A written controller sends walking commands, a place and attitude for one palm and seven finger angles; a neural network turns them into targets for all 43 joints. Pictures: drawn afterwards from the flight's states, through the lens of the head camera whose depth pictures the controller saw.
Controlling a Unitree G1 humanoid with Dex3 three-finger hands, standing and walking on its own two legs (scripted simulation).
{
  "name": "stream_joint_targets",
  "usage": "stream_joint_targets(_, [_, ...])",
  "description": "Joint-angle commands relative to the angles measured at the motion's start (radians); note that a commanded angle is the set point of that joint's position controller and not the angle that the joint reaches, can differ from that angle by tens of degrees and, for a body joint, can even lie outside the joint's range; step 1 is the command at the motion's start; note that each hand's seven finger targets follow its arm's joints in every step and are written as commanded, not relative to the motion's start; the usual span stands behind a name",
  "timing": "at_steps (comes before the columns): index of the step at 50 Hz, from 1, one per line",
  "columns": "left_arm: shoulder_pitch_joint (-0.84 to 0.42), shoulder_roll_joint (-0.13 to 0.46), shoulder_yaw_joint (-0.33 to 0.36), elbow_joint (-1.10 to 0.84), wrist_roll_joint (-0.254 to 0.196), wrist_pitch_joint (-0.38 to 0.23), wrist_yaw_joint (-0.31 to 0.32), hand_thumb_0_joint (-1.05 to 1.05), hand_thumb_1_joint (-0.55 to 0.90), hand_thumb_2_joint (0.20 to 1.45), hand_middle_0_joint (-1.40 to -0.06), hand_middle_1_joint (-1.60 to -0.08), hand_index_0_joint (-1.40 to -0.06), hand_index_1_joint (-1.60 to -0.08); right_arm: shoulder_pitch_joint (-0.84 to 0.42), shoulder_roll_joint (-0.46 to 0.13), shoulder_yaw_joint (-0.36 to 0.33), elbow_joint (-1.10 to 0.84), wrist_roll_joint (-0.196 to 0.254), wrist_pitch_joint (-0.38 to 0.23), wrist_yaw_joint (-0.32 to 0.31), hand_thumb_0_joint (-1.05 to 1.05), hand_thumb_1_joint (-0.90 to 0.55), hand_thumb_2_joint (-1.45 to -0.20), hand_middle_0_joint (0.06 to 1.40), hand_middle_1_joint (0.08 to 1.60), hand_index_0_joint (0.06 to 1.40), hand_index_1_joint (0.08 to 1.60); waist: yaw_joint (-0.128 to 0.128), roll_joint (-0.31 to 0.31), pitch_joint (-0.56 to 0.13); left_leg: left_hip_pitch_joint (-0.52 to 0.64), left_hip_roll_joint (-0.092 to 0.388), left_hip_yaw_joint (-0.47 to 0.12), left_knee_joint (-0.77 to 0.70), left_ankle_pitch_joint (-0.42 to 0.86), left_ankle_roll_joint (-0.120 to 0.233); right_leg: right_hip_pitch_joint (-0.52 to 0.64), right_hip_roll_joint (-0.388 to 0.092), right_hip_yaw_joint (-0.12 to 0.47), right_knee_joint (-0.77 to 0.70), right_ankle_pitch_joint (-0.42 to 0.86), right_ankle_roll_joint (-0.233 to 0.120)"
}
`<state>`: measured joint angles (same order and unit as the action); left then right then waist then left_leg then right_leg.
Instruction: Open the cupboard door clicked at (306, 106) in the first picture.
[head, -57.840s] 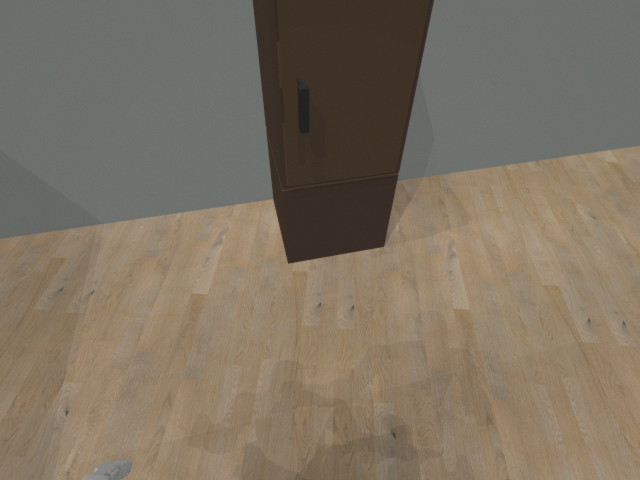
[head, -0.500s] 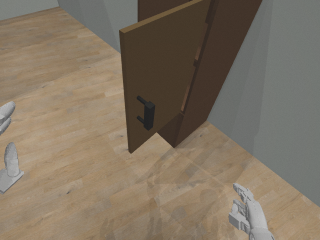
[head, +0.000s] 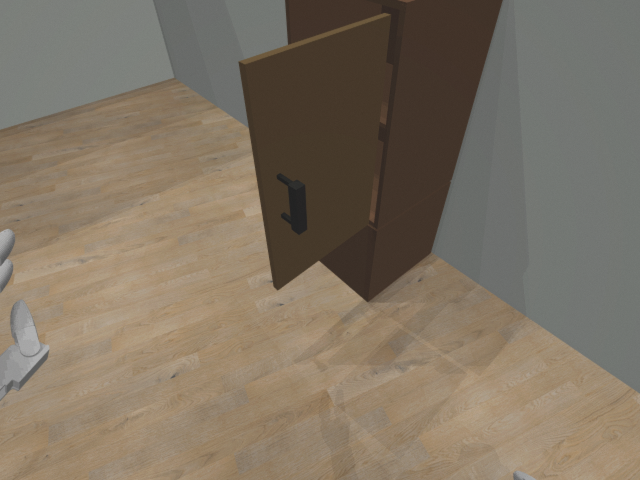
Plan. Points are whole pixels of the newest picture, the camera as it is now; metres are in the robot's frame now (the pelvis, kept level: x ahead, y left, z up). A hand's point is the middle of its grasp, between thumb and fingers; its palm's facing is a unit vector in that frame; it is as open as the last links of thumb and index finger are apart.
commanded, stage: stop stepping back and stand still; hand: left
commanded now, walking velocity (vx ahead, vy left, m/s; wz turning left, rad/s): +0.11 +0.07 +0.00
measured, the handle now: (290, 203) +0.67 +0.10 -0.06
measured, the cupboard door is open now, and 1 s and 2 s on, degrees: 93 93 93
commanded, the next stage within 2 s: let the arm hang, fingers relaxed in 0.56 s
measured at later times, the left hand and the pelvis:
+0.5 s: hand (49, 387) +0.18 +0.26 +0.13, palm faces +0.43 -0.77 -0.47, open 7.4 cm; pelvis -0.03 +0.00 -0.01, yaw -1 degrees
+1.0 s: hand out of the picture +0.04 +0.16 -0.17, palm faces -0.02 -0.98 -0.17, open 7.3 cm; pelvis -0.03 -0.01 -0.01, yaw +2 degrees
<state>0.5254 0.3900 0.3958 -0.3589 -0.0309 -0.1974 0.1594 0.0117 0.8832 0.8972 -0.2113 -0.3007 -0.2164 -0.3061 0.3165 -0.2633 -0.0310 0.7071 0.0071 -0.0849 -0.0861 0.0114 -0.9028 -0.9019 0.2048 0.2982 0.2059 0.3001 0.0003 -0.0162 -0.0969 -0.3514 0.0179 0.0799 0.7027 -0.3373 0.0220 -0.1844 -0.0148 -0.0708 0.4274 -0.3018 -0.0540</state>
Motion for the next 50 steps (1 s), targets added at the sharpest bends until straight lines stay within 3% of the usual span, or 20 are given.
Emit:
stream_joint_targets(1, [-0.062,0.206,0.132,-0.254,0.01,-0.067,0.035,0.0,0.9,0.9,-0.2,-0.3,-0.2,-0.3,-0.18,-0.058,-0.021,-0.201,-0.008,-0.078,-0.002,0.0,-0.9,-0.9,0.2,0.3,0.2,0.3,0.01,-0.202,0.025,-0.039,-0.023,0.062,-0.228,-0.001,0.025,0.169,-0.24,0.286,-0.093,0.256,-0.039])
stream_joint_targets(4, [-0.074,0.216,0.143,-0.383,0.006,-0.085,0.04,0.0,0.9,0.9,-0.2,-0.3,-0.2,-0.3,-0.153,-0.075,-0.031,-0.218,-0.01,-0.085,-0.002,0.0,-0.9,-0.9,0.2,0.3,0.2,0.3,-0.029,0.035,-0.06,0.246,0.042,-0.04,-0.332,0.215,0.063,0.051,-0.127,0.155,0.171,0.427,0.019])
stream_joint_targets(6, [-0.064,0.223,0.152,-0.435,0.01,-0.102,0.045,0.0,0.9,0.9,-0.2,-0.3,-0.2,-0.3,-0.139,-0.081,-0.034,-0.224,-0.005,-0.1,0.012,0.0,-0.9,-0.9,0.2,0.3,0.2,0.3,-0.017,0.254,-0.083,0.47,0.236,-0.273,-0.296,0.599,0.144,-0.273,-0.011,0.025,0.374,-0.05,0.068])
stream_joint_targets(8, [-0.052,0.272,0.19,-0.436,0.029,-0.094,0.041,0.0,0.9,0.9,-0.2,-0.3,-0.2,-0.3,-0.13,-0.064,-0.024,-0.189,-0.023,-0.123,0.013,0.0,-0.9,-0.9,0.2,0.3,0.2,0.3,-0.018,0.329,0.005,0.441,0.271,-0.27,-0.323,0.611,0.165,-0.365,-0.002,0.0,0.394,-0.204,0.06])
stream_joint_targets(15, [-0.004,0.189,0.158,-0.181,0.002,-0.057,0.018,0.0,0.9,0.9,-0.2,-0.3,-0.2,-0.3,-0.166,-0.072,-0.007,-0.203,-0.004,-0.093,0.009,0.0,-0.9,-0.9,0.2,0.3,0.2,0.3,-0.014,0.128,0.147,-0.097,0.179,-0.083,-0.281,0.053,0.065,0.095,0.007,-0.006,0.075,0.038,0.049])
stream_joint_targets(16, [-0.024,0.187,0.15,-0.161,0.005,-0.055,0.013,0.0,0.9,0.9,-0.2,-0.3,-0.2,-0.3,-0.17,-0.069,-0.008,-0.21,-0.004,-0.085,0.007,0.0,-0.9,-0.9,0.2,0.3,0.2,0.3,-0.014,0.045,0.166,-0.153,0.12,-0.055,-0.201,-0.075,0.041,0.098,-0.036,0.119,0.012,0.02,0.02])
stream_joint_targets(18, [-0.057,0.187,0.136,-0.144,0.007,-0.049,0.007,0.0,0.9,0.9,-0.2,-0.3,-0.2,-0.3,-0.175,-0.059,-0.017,-0.228,0.001,-0.069,0.015,0.0,-0.9,-0.9,0.2,0.3,0.2,0.3,-0.008,-0.192,0.154,-0.152,-0.018,0.001,0.161,-0.214,-0.007,-0.059,-0.273,0.552,-0.245,-0.27,-0.085])
stream_joint_targets(19, [-0.058,0.181,0.125,-0.14,0.006,-0.055,0.007,0.0,0.9,0.9,-0.2,-0.3,-0.2,-0.3,-0.173,-0.06,-0.023,-0.217,0.003,-0.056,0.022,0.0,-0.9,-0.9,0.2,0.3,0.2,0.3,-0.003,-0.208,0.15,-0.154,-0.008,-0.066,0.322,-0.18,-0.009,-0.087,-0.314,0.573,-0.307,-0.317,-0.071])
stream_joint_targets(24, [-0.105,0.203,0.122,-0.255,0.016,-0.084,0.005,0.0,0.9,0.9,-0.2,-0.3,-0.2,-0.3,-0.197,-0.033,0.007,-0.221,-0.008,-0.042,0.014,0.0,-0.9,-0.9,0.2,0.3,0.2,0.3,-0.009,-0.095,0.041,0.007,0.008,-0.035,0.131,-0.039,-0.014,-0.1,-0.223,0.233,-0.237,-0.093,-0.058])
stream_joint_targets(28, [-0.092,0.235,0.144,-0.417,0.021,-0.087,0.034,0.0,0.9,0.9,-0.2,-0.3,-0.2,-0.3,-0.175,-0.038,0.002,-0.227,-0.028,-0.07,-0.004,0.0,-0.9,-0.9,0.2,0.3,0.2,0.3,0.001,0.007,0.004,0.169,-0.026,0.008,-0.196,0.016,0.007,-0.063,-0.196,0.225,-0.231,-0.15,-0.041])
stream_joint_targets(30, [-0.066,0.225,0.144,-0.454,0.013,-0.092,0.041,0.0,0.9,0.9,-0.2,-0.3,-0.2,-0.3,-0.151,-0.052,-0.003,-0.242,-0.03,-0.078,-0.005,0.0,-0.9,-0.9,0.2,0.3,0.2,0.3,-0.003,0.144,0.01,0.204,0.027,-0.091,-0.356,0.015,0.025,-0.048,-0.133,0.192,-0.129,-0.133,0.006])
stream_joint_targets(32, [-0.049,0.218,0.163,-0.46,0.016,-0.1,0.05,0.0,0.9,0.9,-0.2,-0.3,-0.2,-0.3,-0.158,-0.07,-0.008,-0.253,-0.021,-0.087,0.002,0.0,-0.9,-0.9,0.2,0.3,0.2,0.3,0.018,0.3,0.017,0.161,0.206,-0.317,-0.444,0.076,0.085,-0.052,-0.021,0.102,0.062,0.014,0.053])
stream_joint_targets(33, [-0.041,-0.04,-0.347,0.431,0.044,0.014,-0.102,0.0,0.9,0.9,-0.2,-0.3,-0.2,-0.3,-0.219,-0.215,-0.063,-0.047,0.0,-0.16,0.091,0.0,-0.9,-0.9,0.2,0.3,0.2,0.3,-0.07,0.241,0.152,0.036,0.238,-0.318,-0.319,0.327,0.102,-0.221,-0.035,0.007,0.251,0.108,0.061])
stream_joint_targets(35, [-0.093,-0.047,-0.263,0.442,0.066,0.194,-0.149,0.0,0.9,0.9,-0.2,-0.3,-0.2,-0.3,-0.109,-0.175,-0.05,-0.04,-0.017,-0.021,0.086,0.0,-0.9,-0.9,0.2,0.3,0.2,0.3,-0.043,0.216,0.081,0.027,0.234,-0.271,-0.318,0.64,0.125,-0.17,-0.015,0.087,0.321,-0.127,0.044])
stream_joint_targets(38, [-0.212,-0.044,-0.303,0.552,0.068,0.184,-0.15,0.0,0.9,0.9,-0.2,-0.3,-0.2,-0.3,-0.119,-0.171,-0.035,-0.044,-0.045,-0.003,0.079,0.0,-0.9,-0.9,0.2,0.3,0.2,0.3,-0.016,-0.022,0.01,0.161,0.222,-0.296,-0.249,0.862,0.137,-0.201,0.008,0.106,0.315,-0.111,0.038])
stream_joint_targets(40, [-0.209,-0.009,-0.302,0.675,0.07,0.174,-0.148,0.0,0.9,0.9,-0.2,-0.3,-0.2,-0.3,-0.141,-0.208,-0.04,-0.04,-0.032,0.019,0.075,0.0,-0.9,-0.9,0.2,0.3,0.2,0.3,0.017,-0.128,-0.066,0.227,0.15,-0.21,-0.148,0.885,0.081,-0.052,-0.002,0.091,0.118,0.258,0.038])
stream_joint_targets(42, [-0.218,0.073,-0.3,0.813,0.065,0.166,-0.141,0.0,0.9,0.9,-0.2,-0.3,-0.2,-0.3,-0.131,-0.175,-0.038,-0.015,-0.017,0.029,0.077,0.0,-0.9,-0.9,0.2,0.3,0.2,0.3,0.004,-0.196,-0.096,0.086,0.038,-0.124,-0.116,0.5,0.005,0.141,-0.139,0.237,0.109,0.772,-0.014])
stream_joint_targets(43, [-0.24,0.087,-0.307,0.864,0.061,0.164,-0.144,0.0,0.9,0.9,-0.2,-0.3,-0.2,-0.3,-0.103,-0.166,-0.03,0.01,-0.016,0.031,0.083,0.0,-0.9,-0.9,0.2,0.3,0.2,0.3,-0.016,-0.067,-0.059,0.08,0.015,-0.117,-0.162,0.378,-0.011,0.123,-0.186,0.238,0.108,0.807,-0.041])
stream_joint_targets(46, [-0.281,0.072,-0.326,1.007,0.048,0.172,-0.138,0.0,0.9,0.9,-0.2,-0.3,-0.2,-0.3,-0.158,-0.148,-0.022,0.066,-0.028,0.057,0.078,0.0,-0.9,-0.9,0.2,0.3,0.2,0.3,-0.005,-0.057,-0.057,0.153,0.027,-0.111,-0.186,0.397,-0.006,0.091,-0.125,0.219,0.082,0.655,-0.008])
stream_joint_targets(50, [-0.296,0.002,-0.358,1.153,0.042,0.183,-0.136,0.0,0.9,0.9,-0.2,-0.3,-0.2,-0.3,-0.16,-0.1,0.001,0.155,-0.025,0.076,0.074,0.0,-0.9,-0.9,0.2,0.3,0.2,0.3,-0.012,0.102,0.018,0.2,0.057,-0.141,-0.264,0.317,-0.002,0.006,-0.075,0.199,-0.01,0.277,0.013])
